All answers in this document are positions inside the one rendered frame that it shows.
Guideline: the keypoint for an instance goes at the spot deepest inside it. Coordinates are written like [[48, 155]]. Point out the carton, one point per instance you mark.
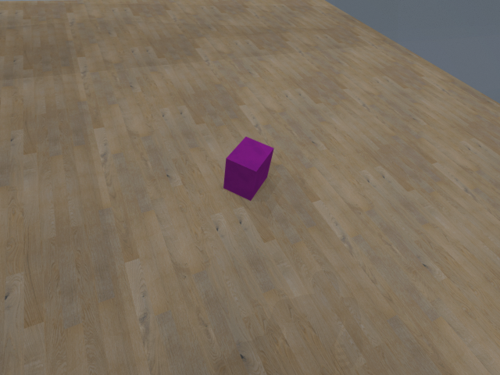
[[247, 168]]

